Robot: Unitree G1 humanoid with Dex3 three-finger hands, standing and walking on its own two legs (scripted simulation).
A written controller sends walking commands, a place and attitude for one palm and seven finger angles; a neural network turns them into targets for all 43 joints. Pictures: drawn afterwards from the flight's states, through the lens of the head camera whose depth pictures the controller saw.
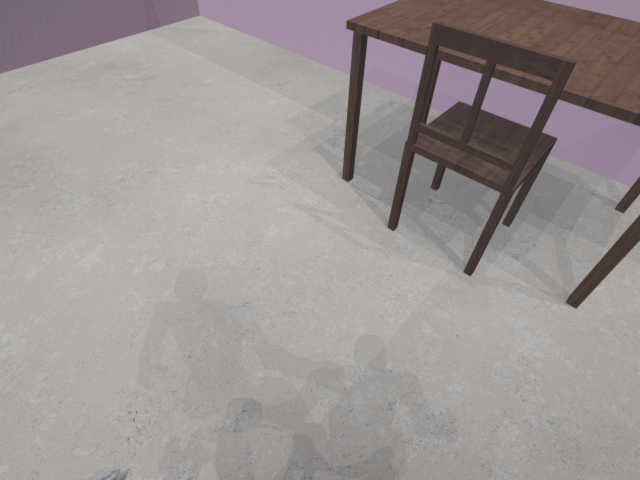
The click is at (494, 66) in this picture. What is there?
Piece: chair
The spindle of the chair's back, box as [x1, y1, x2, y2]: [460, 61, 495, 143]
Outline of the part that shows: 495,63 489,61 486,62 460,141 464,143 468,142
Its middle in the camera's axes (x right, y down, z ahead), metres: +0.47 -0.41 +1.17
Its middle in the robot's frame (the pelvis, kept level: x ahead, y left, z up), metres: +1.16 -0.42 -0.10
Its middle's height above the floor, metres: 0.67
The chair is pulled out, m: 0.00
